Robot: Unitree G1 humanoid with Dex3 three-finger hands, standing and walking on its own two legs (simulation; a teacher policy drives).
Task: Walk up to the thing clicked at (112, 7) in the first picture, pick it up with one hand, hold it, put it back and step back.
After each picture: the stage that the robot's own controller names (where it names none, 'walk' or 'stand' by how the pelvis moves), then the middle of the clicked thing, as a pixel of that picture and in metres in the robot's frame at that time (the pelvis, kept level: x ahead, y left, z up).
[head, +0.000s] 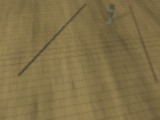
stand; (110, 14) +1.86 -0.39 -0.66
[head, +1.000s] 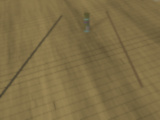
walk; (86, 22) +1.75 +0.03 -0.63
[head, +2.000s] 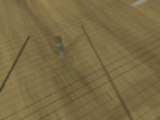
walk; (59, 47) +1.22 +0.29 -0.65
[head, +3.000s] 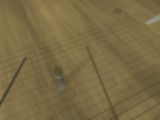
walk; (59, 78) +0.81 +0.25 -0.65
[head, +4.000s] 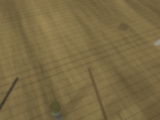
walk; (56, 113) +0.49 +0.19 -0.63
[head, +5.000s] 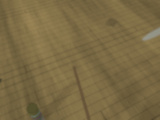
stand; (36, 114) +0.46 +0.34 -0.62
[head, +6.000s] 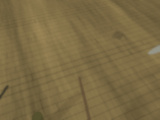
stand; out of the picture +0.46 +0.31 -0.66
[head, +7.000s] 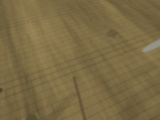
stand; out of the picture +0.43 +0.34 -0.66
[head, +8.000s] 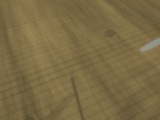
stand; out of the picture +0.42 +0.36 -0.66
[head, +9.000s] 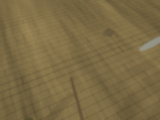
stand; out of the picture +0.41 +0.36 -0.66
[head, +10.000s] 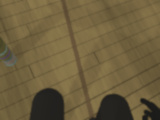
go down; (2, 52) +0.46 +0.38 -0.35
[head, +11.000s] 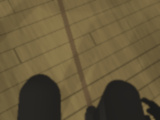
go down; out of the picture +0.46 +0.42 -0.25
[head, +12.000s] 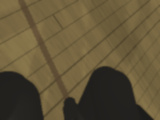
close in; out of the picture +0.43 +0.45 -0.17
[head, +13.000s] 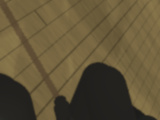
close; out of the picture +0.42 +0.45 -0.15
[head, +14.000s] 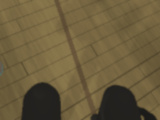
lift; out of the picture +0.35 +0.31 -0.02
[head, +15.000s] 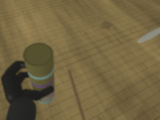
hold; (42, 78) +0.34 +0.14 +0.08
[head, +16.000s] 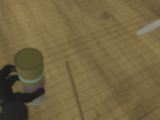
hold; (33, 81) +0.34 +0.17 +0.03
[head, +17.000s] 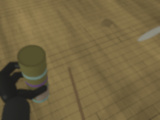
hold; (36, 78) +0.35 +0.16 +0.05
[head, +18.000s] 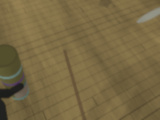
crouch; (13, 77) +0.36 +0.23 +0.00
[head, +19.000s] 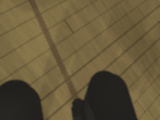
lower; out of the picture +0.46 +0.39 -0.07
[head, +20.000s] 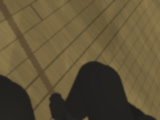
lower; out of the picture +0.40 +0.43 -0.17
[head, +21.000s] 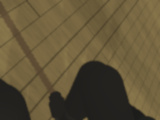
lower; out of the picture +0.41 +0.43 -0.16
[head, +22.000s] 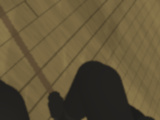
lower; out of the picture +0.41 +0.43 -0.16
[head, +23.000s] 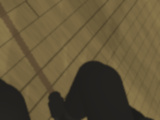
lower; out of the picture +0.42 +0.42 -0.16
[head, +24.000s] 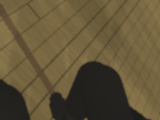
draw back; out of the picture +0.43 +0.43 -0.16
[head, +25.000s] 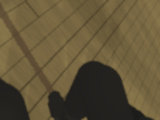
withdraw; out of the picture +0.41 +0.43 -0.17
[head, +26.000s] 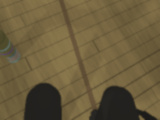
walk; (5, 48) +0.47 +0.35 -0.31
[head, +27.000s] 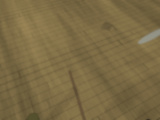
stand; out of the picture +0.42 +0.30 -0.60
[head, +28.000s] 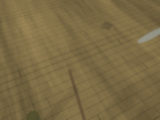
stand; out of the picture +0.43 +0.31 -0.60
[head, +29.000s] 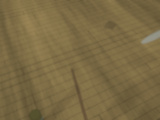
stand; out of the picture +0.43 +0.30 -0.61
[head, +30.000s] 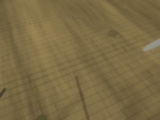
stand; out of the picture +0.44 +0.29 -0.66
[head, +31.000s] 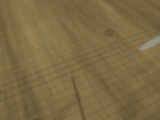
stand; out of the picture +0.41 +0.31 -0.66
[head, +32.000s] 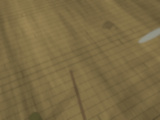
walk; out of the picture +0.42 +0.32 -0.66
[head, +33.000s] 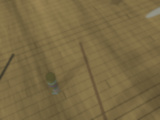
walk; (53, 83) +0.65 +0.26 -0.64
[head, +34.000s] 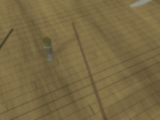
walk; (48, 49) +1.02 +0.29 -0.64
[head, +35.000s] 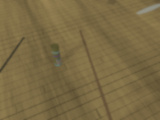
stand; (56, 55) +1.07 +0.26 -0.63
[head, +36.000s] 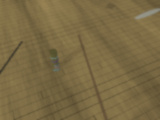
stand; (54, 60) +1.03 +0.27 -0.66
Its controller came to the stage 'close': yes
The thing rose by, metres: 0.68
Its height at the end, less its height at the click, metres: +0.00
